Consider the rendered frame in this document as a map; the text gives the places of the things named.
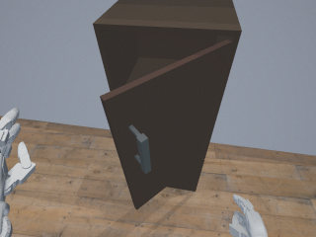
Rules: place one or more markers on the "right robot hand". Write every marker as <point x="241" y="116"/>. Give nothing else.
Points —
<point x="251" y="224"/>

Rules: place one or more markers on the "cupboard door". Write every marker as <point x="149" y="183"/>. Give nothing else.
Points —
<point x="173" y="107"/>

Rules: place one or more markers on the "left robot hand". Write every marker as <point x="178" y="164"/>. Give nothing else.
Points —
<point x="21" y="171"/>

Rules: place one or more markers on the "handle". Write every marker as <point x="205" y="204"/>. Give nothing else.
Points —
<point x="143" y="150"/>

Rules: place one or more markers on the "left robot forearm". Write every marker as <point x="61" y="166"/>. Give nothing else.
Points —
<point x="6" y="228"/>

